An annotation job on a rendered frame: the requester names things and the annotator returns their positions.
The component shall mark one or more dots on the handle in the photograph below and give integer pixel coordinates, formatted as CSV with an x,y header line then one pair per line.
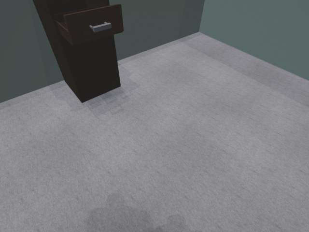
x,y
101,27

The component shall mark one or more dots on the cabinet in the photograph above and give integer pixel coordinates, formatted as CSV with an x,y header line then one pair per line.
x,y
90,69

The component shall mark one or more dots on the drawer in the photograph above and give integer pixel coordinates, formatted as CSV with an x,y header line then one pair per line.
x,y
74,26

